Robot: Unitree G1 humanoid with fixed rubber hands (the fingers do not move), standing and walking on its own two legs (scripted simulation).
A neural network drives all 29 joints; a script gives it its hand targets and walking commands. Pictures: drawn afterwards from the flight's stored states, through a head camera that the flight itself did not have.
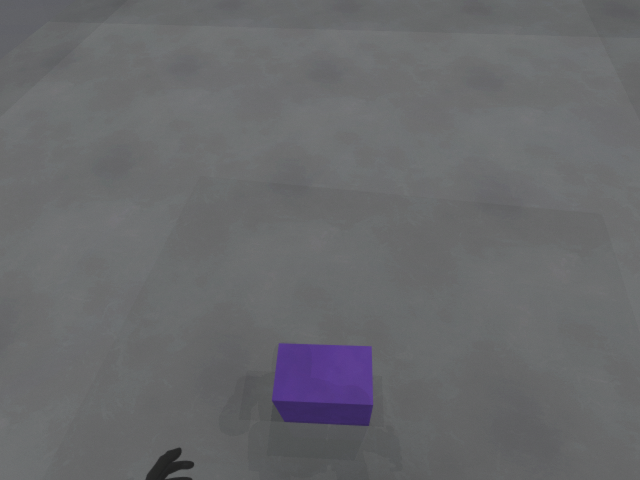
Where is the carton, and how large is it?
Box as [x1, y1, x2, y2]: [272, 343, 372, 425]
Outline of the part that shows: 279,343 272,401 284,421 368,425 372,407 371,346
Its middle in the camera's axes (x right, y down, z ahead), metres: +0.02 +0.41 +1.09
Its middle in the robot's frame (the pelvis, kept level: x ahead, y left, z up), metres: +0.40 +0.03 -0.65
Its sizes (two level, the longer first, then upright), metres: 0.250 0.148 0.244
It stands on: the floor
